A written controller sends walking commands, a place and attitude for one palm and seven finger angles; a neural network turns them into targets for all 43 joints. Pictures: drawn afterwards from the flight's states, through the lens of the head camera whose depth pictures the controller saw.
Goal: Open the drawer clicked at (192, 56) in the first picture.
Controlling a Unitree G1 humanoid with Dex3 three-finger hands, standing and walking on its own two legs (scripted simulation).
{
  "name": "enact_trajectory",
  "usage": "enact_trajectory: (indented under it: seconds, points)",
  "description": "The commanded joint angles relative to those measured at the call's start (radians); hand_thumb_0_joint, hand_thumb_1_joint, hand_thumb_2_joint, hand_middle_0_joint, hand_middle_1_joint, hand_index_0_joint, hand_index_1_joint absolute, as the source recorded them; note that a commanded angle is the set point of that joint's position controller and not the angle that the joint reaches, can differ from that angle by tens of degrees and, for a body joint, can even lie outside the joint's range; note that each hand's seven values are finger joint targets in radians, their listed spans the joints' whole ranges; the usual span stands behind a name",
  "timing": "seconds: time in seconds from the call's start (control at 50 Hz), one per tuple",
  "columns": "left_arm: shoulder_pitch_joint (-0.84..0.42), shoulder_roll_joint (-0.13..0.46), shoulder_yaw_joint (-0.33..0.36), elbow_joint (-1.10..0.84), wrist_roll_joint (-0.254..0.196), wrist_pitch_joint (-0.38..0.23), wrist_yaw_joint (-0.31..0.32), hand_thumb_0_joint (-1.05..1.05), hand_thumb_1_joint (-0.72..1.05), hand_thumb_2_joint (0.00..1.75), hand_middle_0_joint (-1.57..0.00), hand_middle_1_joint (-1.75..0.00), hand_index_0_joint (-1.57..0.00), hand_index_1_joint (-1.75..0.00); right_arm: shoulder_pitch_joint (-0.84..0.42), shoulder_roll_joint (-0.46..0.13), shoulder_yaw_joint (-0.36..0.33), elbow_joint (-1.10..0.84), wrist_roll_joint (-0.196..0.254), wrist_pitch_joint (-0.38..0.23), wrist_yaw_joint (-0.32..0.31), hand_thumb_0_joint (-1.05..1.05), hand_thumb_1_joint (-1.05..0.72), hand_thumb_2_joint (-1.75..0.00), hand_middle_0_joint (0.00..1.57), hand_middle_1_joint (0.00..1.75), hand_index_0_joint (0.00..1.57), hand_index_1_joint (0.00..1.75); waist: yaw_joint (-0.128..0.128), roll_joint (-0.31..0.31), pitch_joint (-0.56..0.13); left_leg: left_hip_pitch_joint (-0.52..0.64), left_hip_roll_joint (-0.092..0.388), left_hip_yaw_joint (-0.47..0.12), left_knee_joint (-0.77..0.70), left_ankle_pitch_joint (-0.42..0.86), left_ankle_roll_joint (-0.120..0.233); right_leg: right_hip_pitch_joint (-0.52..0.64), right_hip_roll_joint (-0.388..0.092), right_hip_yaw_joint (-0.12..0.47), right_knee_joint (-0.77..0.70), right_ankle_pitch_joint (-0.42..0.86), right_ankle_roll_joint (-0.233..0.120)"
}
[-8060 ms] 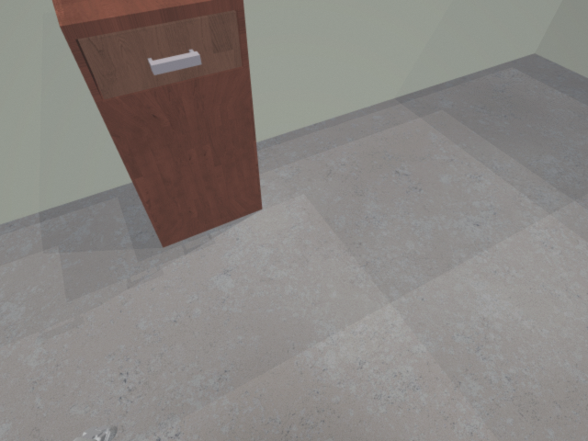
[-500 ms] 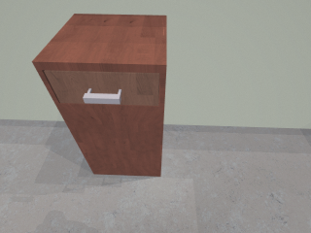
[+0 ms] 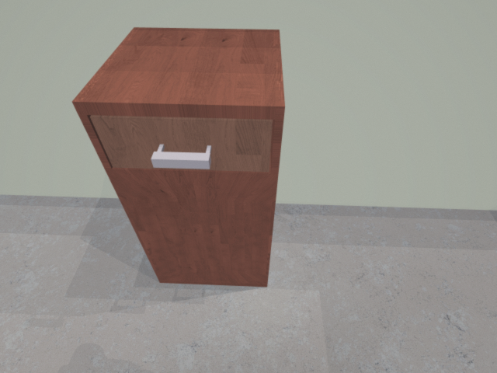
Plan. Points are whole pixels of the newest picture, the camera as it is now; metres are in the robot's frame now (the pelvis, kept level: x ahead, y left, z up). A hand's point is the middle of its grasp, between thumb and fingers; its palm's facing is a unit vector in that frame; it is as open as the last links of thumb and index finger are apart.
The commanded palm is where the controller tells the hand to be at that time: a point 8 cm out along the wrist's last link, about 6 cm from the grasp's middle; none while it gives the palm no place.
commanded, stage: shuffle to correct the standing spot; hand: left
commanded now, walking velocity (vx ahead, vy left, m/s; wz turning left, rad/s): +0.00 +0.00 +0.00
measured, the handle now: (183, 154) +0.58 +0.20 +0.00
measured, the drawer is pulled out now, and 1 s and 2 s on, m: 0.00 0.00 0.00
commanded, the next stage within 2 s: come to a stop and stand still in 0.28 s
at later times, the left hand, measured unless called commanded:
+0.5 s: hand out of the picture +0.00 +0.14 -0.19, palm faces +0.09 -0.99 -0.14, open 7.4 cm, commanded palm none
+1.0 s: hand out of the picture +0.09 +0.15 -0.17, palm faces +0.02 -0.97 -0.24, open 7.4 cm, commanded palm none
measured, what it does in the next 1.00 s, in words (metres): shifts its weight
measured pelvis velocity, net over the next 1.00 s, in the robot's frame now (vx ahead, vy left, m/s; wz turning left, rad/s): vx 0.04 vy -0.03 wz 0.00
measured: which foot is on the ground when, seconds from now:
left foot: down 0.00-1.00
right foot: down 0.00-1.00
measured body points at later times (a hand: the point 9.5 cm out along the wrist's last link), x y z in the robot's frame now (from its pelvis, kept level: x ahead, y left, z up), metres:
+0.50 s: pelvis +0.06 -0.01 -0.01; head +0.08 +0.00 +0.44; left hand +0.00 +0.19 -0.17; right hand +0.05 -0.23 -0.17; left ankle +0.01 +0.09 -0.74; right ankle +0.02 -0.13 -0.74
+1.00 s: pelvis +0.04 -0.03 +0.00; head +0.06 -0.05 +0.45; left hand +0.09 +0.20 -0.15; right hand +0.08 -0.26 -0.17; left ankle +0.01 +0.09 -0.74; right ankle +0.02 -0.13 -0.74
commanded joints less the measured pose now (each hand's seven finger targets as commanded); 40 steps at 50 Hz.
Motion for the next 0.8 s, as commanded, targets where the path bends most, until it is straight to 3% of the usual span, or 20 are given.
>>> enact_trajectory:
  seconds: [0.0, 0.06, 0.16, 0.22, 0.26, 0.32, 0.36, 0.38, 0.4, 0.42, 0.44, 0.46, 0.48, 0.5, 0.52, 0.56, 0.62, 0.66, 0.7, 0.78]
  points:
    - [0.068, 0.077, 0.013, -0.017, -0.003, -0.016, 0.006, 0.0, 0.9, 0.9, -0.2, -0.3, -0.2, -0.3, 0.058, -0.093, -0.017, -0.022, 0.007, -0.022, -0.005, 0.0, -0.9, -0.9, 0.2, 0.3, 0.2, 0.3, 0.007, -0.013, 0.059, -0.107, 0.121, -0.114, -0.141, 0.057, 0.012, 0.051, -0.054, 0.075, -0.072, 0.056, -0.04]
    - [0.065, 0.075, 0.014, -0.013, -0.003, -0.017, 0.006, 0.0, 0.9, 0.9, -0.2, -0.3, -0.2, -0.3, 0.056, -0.091, -0.017, -0.011, 0.008, -0.021, -0.007, 0.0, -0.9, -0.9, 0.2, 0.3, 0.2, 0.3, 0.004, -0.012, 0.057, -0.093, 0.122, -0.109, -0.134, 0.078, 0.011, 0.048, -0.053, 0.077, -0.075, 0.062, -0.039]
    - [0.077, 0.066, 0.022, -0.011, 0.012, -0.011, -0.007, 0.0, 0.9, 0.9, -0.2, -0.3, -0.2, -0.3, 0.059, -0.108, -0.032, -0.004, -0.001, -0.011, -0.002, 0.0, -0.9, -0.9, 0.2, 0.3, 0.2, 0.3, 0.003, 0.036, 0.119, -0.144, 0.148, -0.155, -0.191, -0.283, 0.04, -0.019, -0.018, 0.043, -0.015, -0.179, -0.054]
    - [0.102, 0.064, 0.028, -0.013, 0.016, -0.017, -0.015, 0.0, 0.9, 0.9, -0.2, -0.3, -0.2, -0.3, 0.049, -0.11, -0.04, -0.017, -0.001, -0.013, 0.001, 0.0, -0.9, -0.9, 0.2, 0.3, 0.2, 0.3, 0.01, 0.018, 0.15, -0.167, 0.153, -0.16, -0.174, -0.31, 0.057, -0.038, -0.012, 0.055, -0.002, -0.205, -0.066]
    - [0.125, 0.065, 0.033, -0.01, 0.014, -0.024, -0.017, 0.0, 0.9, 0.9, -0.2, -0.3, -0.2, -0.3, 0.044, -0.097, -0.041, -0.023, 0.0, -0.019, 0.002, 0.0, -0.9, -0.9, 0.2, 0.3, 0.2, 0.3, 0.019, -0.006, 0.148, -0.183, 0.133, -0.132, -0.114, -0.254, 0.054, -0.022, -0.03, 0.094, -0.022, -0.203, -0.078]
    - [0.183, 0.098, 0.048, 0.006, 0.009, -0.035, -0.012, 0.0, 0.9, 0.9, -0.2, -0.3, -0.2, -0.3, 0.046, -0.054, -0.034, -0.036, 0.001, -0.027, 0.003, 0.0, -0.9, -0.9, 0.2, 0.3, 0.2, 0.3, 0.024, -0.144, 0.118, -0.241, 0.048, -0.01, 0.082, -0.134, 0.025, 0.066, -0.112, 0.226, -0.106, -0.183, -0.128]
    - [0.236, 0.124, 0.064, 0.021, 0.007, -0.045, -0.005, 0.0, 0.9, 0.9, -0.2, -0.3, -0.2, -0.3, 0.022, -0.037, -0.032, -0.05, -0.001, -0.034, 0.006, 0.0, -0.9, -0.9, 0.2, 0.3, 0.2, 0.3, 0.037, -0.202, 0.076, -0.291, 0.032, 0.044, 0.234, -0.135, 0.012, 0.135, -0.215, 0.327, -0.163, -0.056, -0.185]
    - [0.233, 0.123, 0.066, 0.021, 0.009, -0.047, -0.001, 0.0, 0.9, 0.9, -0.2, -0.3, -0.2, -0.3, -0.002, -0.031, -0.031, -0.057, 0.0, -0.035, 0.007, 0.0, -0.9, -0.9, 0.2, 0.3, 0.2, 0.3, 0.039, -0.19, 0.085, -0.301, 0.045, 0.035, 0.245, -0.172, 0.008, 0.14, -0.234, 0.332, -0.159, 0.07, -0.209]
    - [0.211, 0.111, 0.064, 0.016, 0.012, -0.046, 0.003, 0.0, 0.9, 0.9, -0.2, -0.3, -0.2, -0.3, -0.011, -0.023, -0.028, -0.055, 0.003, -0.036, 0.006, 0.0, -0.9, -0.9, 0.2, 0.3, 0.2, 0.3, 0.029, -0.147, 0.083, -0.258, 0.054, 0.028, 0.184, -0.169, 0.004, 0.125, -0.226, 0.279, -0.127, 0.218, -0.206]
    - [0.164, 0.101, 0.06, 0.004, 0.011, -0.04, 0.006, 0.0, 0.9, 0.9, -0.2, -0.3, -0.2, -0.3, 0.037, -0.011, -0.026, -0.03, 0.008, -0.035, 0.004, 0.0, -0.9, -0.9, 0.2, 0.3, 0.2, 0.3, -0.006, -0.103, 0.065, -0.136, 0.065, 0.028, 0.063, -0.058, 0.0, 0.074, -0.188, 0.198, -0.062, 0.297, -0.174]
    - [0.127, 0.07, 0.052, -0.004, 0.005, -0.034, 0.007, 0.0, 0.9, 0.9, -0.2, -0.3, -0.2, -0.3, 0.094, -0.02, -0.022, 0.005, 0.011, -0.041, 0.0, 0.0, -0.9, -0.9, 0.2, 0.3, 0.2, 0.3, -0.023, -0.042, 0.035, -0.008, 0.097, -0.016, -0.025, 0.208, 0.005, 0.022, -0.101, 0.097, 0.033, 0.338, -0.113]
    - [0.127, 0.035, 0.039, -0.008, 0.003, -0.033, 0.01, 0.0, 0.9, 0.9, -0.2, -0.3, -0.2, -0.3, 0.138, -0.065, -0.027, 0.036, 0.007, -0.045, -0.01, 0.0, -0.9, -0.9, 0.2, 0.3, 0.2, 0.3, -0.022, 0.078, -0.007, 0.106, 0.183, -0.085, 0.005, 0.6, 0.033, -0.029, -0.034, 0.031, 0.107, 0.262, -0.06]
    - [0.118, 0.023, 0.032, -0.003, -0.002, -0.028, 0.017, 0.0, 0.9, 0.9, -0.2, -0.3, -0.2, -0.3, 0.147, -0.091, -0.03, 0.05, 0.011, -0.044, -0.024, 0.0, -0.9, -0.9, 0.2, 0.3, 0.2, 0.3, -0.016, 0.187, -0.018, 0.153, 0.243, -0.122, 0.01, 0.96, 0.068, -0.035, -0.012, -0.008, 0.123, 0.126, -0.027]
    - [0.116, 0.032, 0.03, 0.0, -0.008, -0.023, 0.024, 0.0, 0.9, 0.9, -0.2, -0.3, -0.2, -0.3, 0.127, -0.098, -0.031, 0.049, 0.016, -0.037, -0.033, 0.0, -0.9, -0.9, 0.2, 0.3, 0.2, 0.3, -0.006, 0.195, -0.005, 0.184, 0.262, -0.123, 0.019, 1.164, 0.081, -0.053, -0.004, 0.002, 0.106, -0.014, -0.019]
    - [0.116, 0.041, 0.031, -0.001, -0.009, -0.017, 0.028, 0.0, 0.9, 0.9, -0.2, -0.3, -0.2, -0.3, 0.105, -0.103, -0.034, 0.039, 0.019, -0.031, -0.037, 0.0, -0.9, -0.9, 0.2, 0.3, 0.2, 0.3, -0.002, 0.167, 0.023, 0.208, 0.268, -0.111, 0.021, 1.24, 0.082, -0.078, -0.002, 0.003, 0.092, -0.069, -0.014]
    - [0.107, 0.051, 0.037, -0.009, -0.007, -0.007, 0.028, 0.0, 0.9, 0.9, -0.2, -0.3, -0.2, -0.3, 0.076, -0.109, -0.043, 0.022, 0.021, -0.02, -0.041, 0.0, -0.9, -0.9, 0.2, 0.3, 0.2, 0.3, 0.003, 0.113, 0.033, 0.201, 0.24, -0.093, 0.023, 1.167, 0.067, -0.051, -0.01, 0.004, 0.037, -0.001, -0.01]
    - [0.125, 0.082, 0.051, -0.023, 0.001, -0.005, 0.032, 0.0, 0.9, 0.9, -0.2, -0.3, -0.2, -0.3, 0.032, -0.105, -0.06, -0.015, 0.019, -0.006, -0.041, 0.0, -0.9, -0.9, 0.2, 0.3, 0.2, 0.3, 0.011, -0.006, 0.003, 0.119, 0.18, -0.041, 0.053, 0.886, 0.028, 0.036, -0.056, 0.04, 0.045, 0.436, -0.021]
    - [0.114, 0.103, 0.059, -0.046, 0.004, -0.003, 0.032, 0.0, 0.9, 0.9, -0.2, -0.3, -0.2, -0.3, 0.027, -0.105, -0.069, -0.032, 0.015, 0.002, -0.037, 0.0, -0.9, -0.9, 0.2, 0.3, 0.2, 0.3, 0.007, -0.059, -0.046, 0.066, 0.155, -0.017, 0.072, 0.68, 0.015, 0.081, -0.09, 0.06, 0.08, 0.598, -0.032]
    - [0.104, 0.113, 0.062, -0.06, 0.005, -0.001, 0.03, 0.0, 0.9, 0.9, -0.2, -0.3, -0.2, -0.3, 0.008, -0.097, -0.071, -0.045, 0.012, 0.007, -0.031, 0.0, -0.9, -0.9, 0.2, 0.3, 0.2, 0.3, 0.009, -0.081, -0.063, 0.029, 0.138, 0.001, 0.082, 0.532, 0.003, 0.091, -0.113, 0.081, 0.088, 0.65, -0.052]
    - [0.062, 0.122, 0.052, -0.091, 0.004, 0.001, 0.025, 0.0, 0.9, 0.9, -0.2, -0.3, -0.2, -0.3, -0.016, -0.077, -0.059, -0.055, 0.011, 0.01, -0.021, 0.0, -0.9, -0.9, 0.2, 0.3, 0.2, 0.3, 0.006, -0.075, -0.059, 0.004, 0.128, -0.011, 0.047, 0.374, -0.009, 0.075, -0.121, 0.103, 0.054, 0.536, -0.068]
